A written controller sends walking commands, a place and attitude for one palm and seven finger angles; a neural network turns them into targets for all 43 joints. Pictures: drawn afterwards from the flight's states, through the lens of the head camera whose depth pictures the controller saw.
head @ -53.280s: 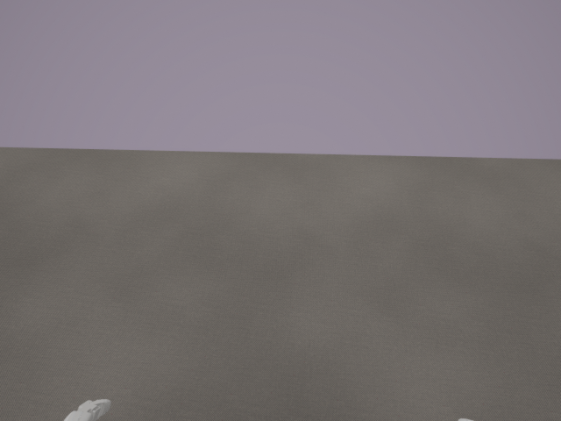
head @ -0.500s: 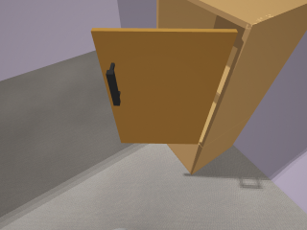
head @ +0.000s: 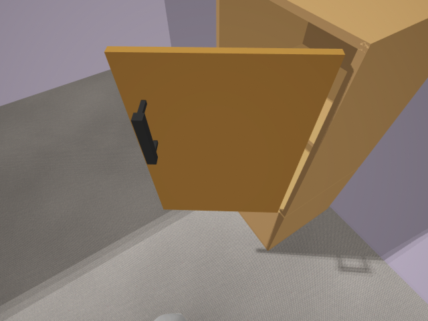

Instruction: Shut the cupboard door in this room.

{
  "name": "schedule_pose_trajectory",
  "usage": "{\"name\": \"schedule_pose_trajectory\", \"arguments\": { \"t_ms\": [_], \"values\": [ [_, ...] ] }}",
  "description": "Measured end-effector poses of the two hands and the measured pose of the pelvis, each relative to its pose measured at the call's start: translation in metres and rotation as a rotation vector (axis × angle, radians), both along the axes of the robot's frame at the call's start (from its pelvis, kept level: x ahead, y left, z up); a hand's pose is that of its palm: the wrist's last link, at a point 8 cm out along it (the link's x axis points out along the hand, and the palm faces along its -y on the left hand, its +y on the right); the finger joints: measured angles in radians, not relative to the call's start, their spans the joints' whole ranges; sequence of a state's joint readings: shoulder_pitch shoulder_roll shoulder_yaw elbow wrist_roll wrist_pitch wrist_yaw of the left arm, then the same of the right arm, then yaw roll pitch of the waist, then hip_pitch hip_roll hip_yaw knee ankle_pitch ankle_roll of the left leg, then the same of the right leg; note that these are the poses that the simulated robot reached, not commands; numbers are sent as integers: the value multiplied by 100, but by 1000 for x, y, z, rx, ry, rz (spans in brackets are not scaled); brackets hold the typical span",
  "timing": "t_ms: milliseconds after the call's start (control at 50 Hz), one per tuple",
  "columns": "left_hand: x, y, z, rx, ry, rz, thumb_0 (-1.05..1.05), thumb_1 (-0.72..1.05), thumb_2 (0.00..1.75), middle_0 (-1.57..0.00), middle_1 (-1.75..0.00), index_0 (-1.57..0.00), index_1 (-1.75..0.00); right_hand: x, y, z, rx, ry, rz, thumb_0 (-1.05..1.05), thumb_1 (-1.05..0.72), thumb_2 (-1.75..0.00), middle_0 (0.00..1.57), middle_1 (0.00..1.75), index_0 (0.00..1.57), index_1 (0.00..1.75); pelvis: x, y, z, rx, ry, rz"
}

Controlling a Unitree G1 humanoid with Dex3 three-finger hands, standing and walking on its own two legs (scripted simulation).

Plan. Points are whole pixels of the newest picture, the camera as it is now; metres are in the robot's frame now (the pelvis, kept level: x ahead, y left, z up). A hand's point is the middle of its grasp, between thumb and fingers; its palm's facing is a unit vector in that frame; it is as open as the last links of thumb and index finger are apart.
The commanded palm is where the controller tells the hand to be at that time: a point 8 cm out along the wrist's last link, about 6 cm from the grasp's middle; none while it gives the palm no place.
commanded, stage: come to a stop and stand still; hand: left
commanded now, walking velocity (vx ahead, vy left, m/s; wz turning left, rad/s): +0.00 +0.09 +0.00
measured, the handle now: (147, 133) +0.46 +0.18 +0.06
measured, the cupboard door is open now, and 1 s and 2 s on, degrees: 55 55 55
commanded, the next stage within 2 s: look again from close up in 1.70 s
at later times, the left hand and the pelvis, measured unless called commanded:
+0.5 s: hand out of the picture +0.05 +0.24 -0.16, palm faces -0.04 -0.95 -0.30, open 7.4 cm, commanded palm none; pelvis -0.03 +0.04 -0.01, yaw -2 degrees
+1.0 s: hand out of the picture -0.04 +0.21 -0.17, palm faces -0.05 -0.97 -0.22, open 7.4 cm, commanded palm none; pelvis -0.04 +0.02 +0.00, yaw -2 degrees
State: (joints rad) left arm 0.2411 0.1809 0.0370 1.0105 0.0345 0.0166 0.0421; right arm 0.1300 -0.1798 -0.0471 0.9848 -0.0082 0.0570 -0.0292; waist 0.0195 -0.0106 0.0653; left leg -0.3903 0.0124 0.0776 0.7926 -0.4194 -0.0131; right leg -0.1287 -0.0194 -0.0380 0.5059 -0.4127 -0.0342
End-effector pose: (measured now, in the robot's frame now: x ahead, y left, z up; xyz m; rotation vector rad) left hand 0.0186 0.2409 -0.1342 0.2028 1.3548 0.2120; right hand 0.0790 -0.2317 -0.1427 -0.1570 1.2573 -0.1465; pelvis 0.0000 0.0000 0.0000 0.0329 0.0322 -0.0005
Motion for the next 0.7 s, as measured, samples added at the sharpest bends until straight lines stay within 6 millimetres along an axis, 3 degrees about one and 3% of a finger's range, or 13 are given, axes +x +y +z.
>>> {"name": "schedule_pose_trajectory", "arguments": {
  "t_ms": [100,240,460,580,700],
  "values": [
    [1,12,1,11,3,-11,0,90,90,-20,-30,-20,-30,-2,-5,2,-24,22,-1,0,-91,-90,19,30,20,30,0,8,1,-3,-14,0],
    [8,32,-17,-1,-12,-23,0,90,90,-20,-30,-20,-30,-13,8,2,-53,-10,3,0,-91,-90,19,30,20,30,4,26,-11,-30,-13,-4],
    [23,44,4,34,-132,-113,0,90,90,-20,-30,-20,-30,-44,45,-7,34,-74,-18,0,-91,-90,19,30,20,30,-24,38,-9,-26,-27,-34],
    [11,40,10,23,-139,-130,0,90,90,-20,-30,-20,-30,-67,43,-6,41,-66,-27,0,-92,-90,20,30,20,30,-38,38,-5,-21,-32,-35],
    [-17,33,7,-4,-81,-115,0,90,90,-20,-30,-20,-30,-97,34,-4,28,9,-27,0,-92,-90,20,30,20,30,-43,35,-1,-16,-20,-34]
  ]
}}
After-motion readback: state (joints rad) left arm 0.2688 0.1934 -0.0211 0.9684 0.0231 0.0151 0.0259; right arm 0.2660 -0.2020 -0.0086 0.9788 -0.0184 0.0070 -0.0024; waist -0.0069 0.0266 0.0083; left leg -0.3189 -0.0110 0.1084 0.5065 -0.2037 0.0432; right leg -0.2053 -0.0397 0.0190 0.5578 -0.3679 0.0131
